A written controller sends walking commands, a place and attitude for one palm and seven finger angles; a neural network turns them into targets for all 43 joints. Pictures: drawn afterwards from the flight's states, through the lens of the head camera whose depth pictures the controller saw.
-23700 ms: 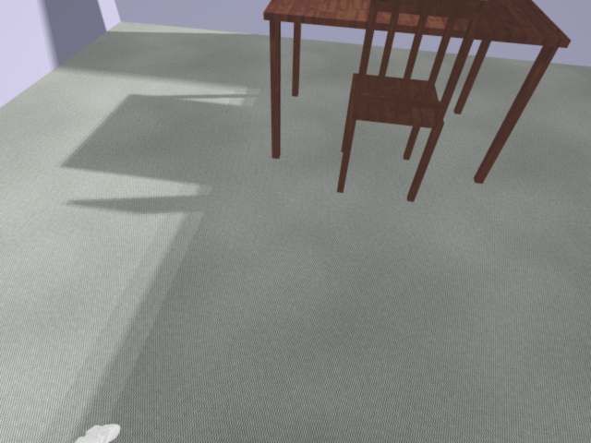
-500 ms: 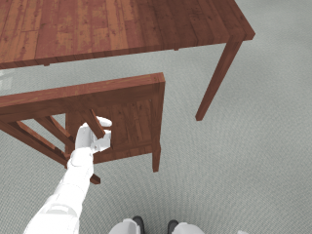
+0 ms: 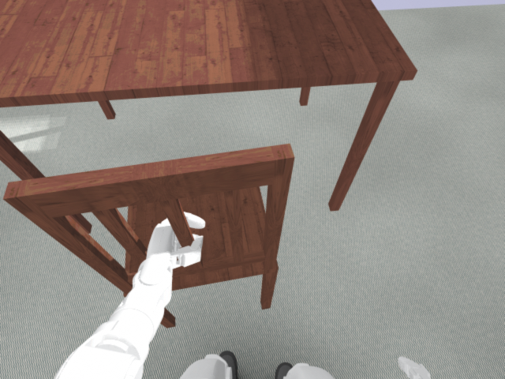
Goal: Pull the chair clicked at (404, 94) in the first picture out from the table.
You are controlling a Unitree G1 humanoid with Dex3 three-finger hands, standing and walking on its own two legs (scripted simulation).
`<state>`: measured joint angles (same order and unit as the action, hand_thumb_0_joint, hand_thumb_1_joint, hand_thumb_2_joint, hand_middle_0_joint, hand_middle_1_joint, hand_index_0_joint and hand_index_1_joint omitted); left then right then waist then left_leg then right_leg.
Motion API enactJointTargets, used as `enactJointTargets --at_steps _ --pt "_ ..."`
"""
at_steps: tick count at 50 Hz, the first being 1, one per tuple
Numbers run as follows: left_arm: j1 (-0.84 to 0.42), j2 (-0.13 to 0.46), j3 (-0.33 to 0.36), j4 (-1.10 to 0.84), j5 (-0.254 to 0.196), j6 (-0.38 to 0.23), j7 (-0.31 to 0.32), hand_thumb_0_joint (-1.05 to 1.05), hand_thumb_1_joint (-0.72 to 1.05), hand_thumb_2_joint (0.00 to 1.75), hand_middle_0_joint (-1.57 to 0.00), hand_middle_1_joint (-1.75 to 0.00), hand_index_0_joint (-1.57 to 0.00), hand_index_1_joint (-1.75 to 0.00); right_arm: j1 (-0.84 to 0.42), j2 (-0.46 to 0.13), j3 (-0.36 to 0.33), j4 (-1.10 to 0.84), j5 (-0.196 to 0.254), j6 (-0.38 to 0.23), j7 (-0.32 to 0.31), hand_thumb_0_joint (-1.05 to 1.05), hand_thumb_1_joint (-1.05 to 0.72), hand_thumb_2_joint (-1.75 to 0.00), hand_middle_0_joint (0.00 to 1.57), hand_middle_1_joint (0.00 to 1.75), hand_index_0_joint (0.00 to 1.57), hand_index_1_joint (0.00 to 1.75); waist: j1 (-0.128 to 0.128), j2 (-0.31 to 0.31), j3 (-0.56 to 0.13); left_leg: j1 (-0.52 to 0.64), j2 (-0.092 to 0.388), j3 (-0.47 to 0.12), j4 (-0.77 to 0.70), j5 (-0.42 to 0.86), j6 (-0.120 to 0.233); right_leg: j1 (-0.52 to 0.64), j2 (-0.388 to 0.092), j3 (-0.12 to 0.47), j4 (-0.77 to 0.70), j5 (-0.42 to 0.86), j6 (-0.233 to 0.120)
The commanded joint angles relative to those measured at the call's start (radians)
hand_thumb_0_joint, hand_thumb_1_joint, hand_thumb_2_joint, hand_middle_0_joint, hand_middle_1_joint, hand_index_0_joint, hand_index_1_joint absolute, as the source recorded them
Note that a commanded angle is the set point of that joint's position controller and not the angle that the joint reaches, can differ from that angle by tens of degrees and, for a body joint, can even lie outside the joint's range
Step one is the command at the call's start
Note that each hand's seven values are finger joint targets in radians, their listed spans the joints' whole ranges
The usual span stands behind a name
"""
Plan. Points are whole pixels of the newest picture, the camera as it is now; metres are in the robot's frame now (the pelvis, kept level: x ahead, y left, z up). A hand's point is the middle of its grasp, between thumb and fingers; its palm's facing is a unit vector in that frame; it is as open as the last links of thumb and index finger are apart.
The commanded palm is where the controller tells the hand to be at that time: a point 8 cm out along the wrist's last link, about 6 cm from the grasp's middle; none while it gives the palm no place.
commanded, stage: step backward, pulling the chair out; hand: left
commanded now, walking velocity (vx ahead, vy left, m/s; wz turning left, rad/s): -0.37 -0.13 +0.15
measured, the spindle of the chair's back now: (185, 237) +0.36 +0.13 -0.07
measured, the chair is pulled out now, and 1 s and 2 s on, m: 0.19 0.25 0.39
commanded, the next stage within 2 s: none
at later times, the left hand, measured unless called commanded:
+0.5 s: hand (191, 253) +0.33 +0.12 -0.07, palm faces -0.04 -0.98 -0.17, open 5.6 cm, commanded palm +0.34 +0.18 -0.07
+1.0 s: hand (186, 281) +0.28 +0.12 -0.07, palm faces +0.02 -0.98 -0.20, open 5.7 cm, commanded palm +0.27 +0.18 -0.06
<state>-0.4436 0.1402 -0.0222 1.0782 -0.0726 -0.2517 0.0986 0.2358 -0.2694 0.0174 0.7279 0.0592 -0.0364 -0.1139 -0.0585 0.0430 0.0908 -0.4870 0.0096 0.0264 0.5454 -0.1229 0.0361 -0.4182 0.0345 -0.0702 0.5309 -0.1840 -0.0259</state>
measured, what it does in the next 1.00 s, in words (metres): steps on the spot: left foot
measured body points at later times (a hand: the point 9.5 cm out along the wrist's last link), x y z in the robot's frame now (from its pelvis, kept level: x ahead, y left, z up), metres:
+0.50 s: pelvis -0.02 +0.01 +0.00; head +0.07 +0.01 +0.44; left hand +0.33 +0.17 -0.06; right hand +0.08 -0.28 -0.13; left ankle -0.06 +0.15 -0.73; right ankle +0.06 -0.10 -0.73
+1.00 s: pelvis -0.08 -0.01 -0.01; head +0.01 -0.02 +0.43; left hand +0.27 +0.17 -0.05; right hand +0.01 -0.26 -0.16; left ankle -0.09 +0.14 -0.71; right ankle +0.06 -0.10 -0.73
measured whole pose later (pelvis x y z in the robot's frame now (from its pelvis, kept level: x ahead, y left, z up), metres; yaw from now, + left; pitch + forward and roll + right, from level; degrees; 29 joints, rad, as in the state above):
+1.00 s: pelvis -0.08 -0.01 -0.01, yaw +5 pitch +3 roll +1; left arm -0.53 0.15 0.03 1.05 -0.03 -0.22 0.10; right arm 0.21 -0.23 0.00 0.76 0.03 0.00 -0.09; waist -0.09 0.03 0.17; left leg -0.46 0.01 -0.05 0.87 -0.49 -0.03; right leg -0.53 -0.05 -0.11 0.56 -0.08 -0.05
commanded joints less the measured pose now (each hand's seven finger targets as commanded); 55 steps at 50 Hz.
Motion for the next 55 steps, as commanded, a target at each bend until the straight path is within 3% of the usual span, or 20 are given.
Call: enactJointTargets --at_steps 1,6,9,11,13,16,18,21,23,25,26,28,31,38,41,43,46,49,52,55 --pt "-0.353 0.208 0.023 -0.196 0.035 -0.056 0.029 0.00 0.90 0.90 -0.50 -1.45 -0.50 -1.45 0.008 -0.133 -0.042 -0.075 -0.011 -0.058 -0.019 0.00 -0.90 -0.90 0.20 0.30 0.20 0.30 0.018 0.059 -0.362 0.195 0.173 -0.271 -0.173 -0.216 0.046 0.055 -0.086 0.130 -0.001 -0.214 0.011" --pt "-0.361 0.213 0.035 -0.200 0.045 -0.051 0.026 0.00 0.90 0.90 -0.50 -1.45 -0.50 -1.45 0.007 -0.125 -0.046 -0.055 -0.027 -0.058 -0.019 0.00 -0.90 -0.90 0.20 0.30 0.20 0.30 0.022 0.049 -0.371 0.193 0.203 -0.287 -0.125 -0.044 0.063 0.095 -0.086 0.144 0.037 -0.121 0.005" --pt "-0.379 0.221 0.036 -0.199 0.045 -0.048 0.023 0.00 0.90 0.90 -0.50 -1.45 -0.50 -1.45 -0.012 -0.114 -0.044 -0.056 -0.025 -0.062 -0.018 0.00 -0.90 -0.90 0.20 0.30 0.20 0.30 0.028 0.035 -0.342 0.072 0.169 -0.246 -0.092 -0.168 0.046 0.147 -0.129 0.192 -0.012 -0.200 -0.009" --pt "-0.368 0.250 0.053 -0.184 0.047 -0.047 0.032 0.00 0.90 0.90 -0.50 -1.45 -0.50 -1.45 0.004 -0.113 -0.051 -0.050 -0.021 -0.070 -0.015 0.00 -0.90 -0.90 0.20 0.30 0.20 0.30 0.020 -0.063 -0.320 0.064 0.086 -0.173 0.029 -0.270 0.005 0.106 -0.213 0.296 -0.161 -0.300 -0.035" --pt "-0.363 0.254 0.053 -0.149 0.051 -0.042 0.042 0.00 0.90 0.90 -0.50 -1.45 -0.50 -1.45 0.014 -0.107 -0.053 -0.033 -0.014 -0.072 -0.007 0.00 -0.90 -0.90 0.20 0.30 0.20 0.30 0.026 -0.165 -0.334 0.102 -0.011 -0.072 0.288 -0.277 -0.051 0.073 -0.364 0.390 -0.302 -0.339 -0.068" --pt "-0.353 0.246 0.065 -0.151 0.056 -0.029 0.036 0.00 0.90 0.90 -0.50 -1.45 -0.50 -1.45 -0.016 -0.108 -0.046 -0.034 -0.022 -0.071 -0.003 0.00 -0.90 -0.90 0.20 0.30 0.20 0.30 0.047 -0.102 -0.361 -0.015 -0.013 -0.137 0.448 -0.357 -0.055 0.217 -0.411 0.340 -0.222 0.044 -0.124" --pt "-0.376 0.232 0.060 -0.177 0.051 -0.028 0.032 0.00 0.90 0.90 -0.50 -1.45 -0.50 -1.45 -0.015 -0.108 -0.036 -0.020 -0.021 -0.074 -0.003 0.00 -0.90 -0.90 0.20 0.30 0.20 0.30 0.035 -0.073 -0.374 -0.001 0.007 -0.157 0.388 -0.360 -0.054 0.271 -0.399 0.261 -0.139 0.259 -0.129" --pt "-0.358 0.209 0.046 -0.183 0.041 -0.009 0.031 0.00 0.90 0.90 -0.50 -1.45 -0.50 -1.45 0.011 -0.118 -0.030 -0.005 -0.020 -0.066 -0.013 0.00 -0.90 -0.90 0.20 0.30 0.20 0.30 0.027 -0.083 -0.389 0.056 0.018 -0.134 0.119 -0.285 -0.062 0.357 -0.352 0.187 -0.058 0.512 -0.081" --pt "-0.383 0.176 0.014 -0.216 0.036 -0.002 0.022 0.00 0.90 0.90 -0.50 -1.45 -0.50 -1.45 0.035 -0.132 -0.037 -0.003 -0.021 -0.059 -0.024 0.00 -0.90 -0.90 0.20 0.30 0.20 0.30 0.012 -0.094 -0.429 0.148 0.069 -0.136 -0.101 0.037 -0.049 0.368 -0.284 0.127 0.032 0.533 -0.016" --pt "-0.436 0.141 -0.011 -0.255 0.036 -0.006 0.012 0.00 0.90 0.90 -0.50 -1.45 -0.50 -1.45 0.035 -0.155 -0.060 -0.030 -0.024 -0.041 -0.028 0.00 -0.90 -0.90 0.20 0.30 0.20 0.30 0.012 -0.018 -0.467 0.292 0.160 -0.202 -0.045 0.490 -0.010 0.268 -0.168 0.072 0.078 0.487 0.040" --pt "-0.431 0.099 -0.026 -0.225 0.036 -0.002 0.002 0.00 0.90 0.90 -0.50 -1.45 -0.50 -1.45 0.061 -0.136 -0.067 -0.018 -0.018 -0.034 -0.016 0.00 -0.90 -0.90 0.20 0.30 0.20 0.30 0.007 -0.059 -0.496 0.340 0.170 -0.167 -0.018 0.524 -0.009 0.258 -0.154 0.081 0.058 0.455 0.049" --pt "-0.494 0.083 -0.043 -0.281 0.053 -0.019 -0.007 0.00 0.90 0.90 -0.50 -1.45 -0.50 -1.45 0.032 -0.106 -0.063 -0.052 -0.036 -0.018 -0.017 0.00 -0.90 -0.90 0.20 0.30 0.20 0.30 -0.016 0.014 -0.521 0.323 0.152 -0.169 0.025 0.605 -0.031 0.300 -0.173 0.080 0.064 0.564 0.024" --pt "-0.429 0.116 0.003 -0.250 0.067 -0.026 -0.005 0.00 0.90 0.90 -0.50 -1.45 -0.50 -1.45 0.038 -0.113 -0.081 -0.067 -0.035 -0.002 -0.012 0.00 -0.90 -0.90 0.20 0.30 0.20 0.30 -0.014 0.004 -0.548 0.325 0.157 -0.165 0.037 0.604 -0.050 0.316 -0.168 0.077 0.054 0.579 -0.004" --pt "-0.389 0.111 0.010 -0.310 0.077 -0.036 -0.017 0.00 0.90 0.90 -0.50 -1.45 -0.50 -1.45 -0.017 -0.088 -0.075 -0.124 -0.055 0.024 0.012 0.00 -0.90 -0.90 0.20 0.30 0.20 0.30 -0.002 0.140 -0.437 0.161 0.224 -0.213 -0.057 0.389 -0.001 0.287 -0.109 0.074 0.115 0.187 0.006" --pt "-0.375 0.139 0.028 -0.302 0.070 -0.032 -0.010 0.00 0.90 0.90 -0.50 -1.45 -0.50 -1.45 -0.025 -0.088 -0.070 -0.122 -0.049 0.022 0.012 0.00 -0.90 -0.90 0.20 0.30 0.20 0.30 0.012 0.117 -0.384 0.035 0.217 -0.201 -0.060 0.170 0.006 0.327 -0.122 0.092 0.106 0.140 0.002" --pt "-0.376 0.161 0.038 -0.291 0.067 -0.035 -0.003 0.00 0.90 0.90 -0.50 -1.45 -0.50 -1.45 -0.008 -0.086 -0.071 -0.114 -0.038 0.016 0.011 0.00 -0.90 -0.90 0.20 0.30 0.20 0.30 0.011 0.025 -0.389 -0.018 0.149 -0.138 0.002 -0.052 -0.018 0.322 -0.181 0.141 0.054 0.100 -0.014" --pt "-0.362 0.218 0.068 -0.226 0.066 -0.038 0.012 0.00 0.90 0.90 -0.50 -1.45 -0.50 -1.45 0.037 -0.080 -0.076 -0.068 -0.021 -0.004 0.009 0.00 -0.90 -0.90 0.20 0.30 0.20 0.30 0.016 -0.216 -0.419 0.106 -0.015 -0.038 0.284 -0.399 -0.063 0.188 -0.351 0.278 -0.253 -0.122 -0.070" --pt "-0.387 0.209 0.080 -0.181 0.080 -0.025 0.023 0.00 0.90 0.90 -0.50 -1.45 -0.50 -1.45 0.015 -0.080 -0.064 -0.040 -0.029 -0.015 0.010 0.00 -0.90 -0.90 0.20 0.30 0.20 0.30 0.031 -0.222 -0.438 0.070 0.004 -0.093 0.474 -0.433 -0.058 0.238 -0.400 0.271 -0.272 -0.088 -0.086" --pt "-0.379 0.174 0.058 -0.167 0.062 -0.003 0.019 0.00 0.90 0.90 -0.50 -1.45 -0.50 -1.45 0.018 -0.091 -0.045 -0.034 -0.025 -0.018 0.007 0.00 -0.90 -0.90 0.20 0.30 0.20 0.30 0.017 -0.197 -0.424 0.150 0.005 -0.062 0.261 -0.396 -0.060 0.231 -0.341 0.145 -0.215 0.056 -0.057" --pt "-0.369 0.162 0.031 -0.164 0.040 0.013 0.017 0.00 0.90 0.90 -0.50 -1.45 -0.50 -1.45 0.047 -0.118 -0.044 -0.018 -0.017 -0.020 -0.007 0.00 -0.90 -0.90 0.20 0.30 0.20 0.30 0.013 -0.152 -0.397 0.228 0.008 -0.020 -0.004 -0.307 -0.049 0.230 -0.312 0.123 -0.211 -0.002 -0.016"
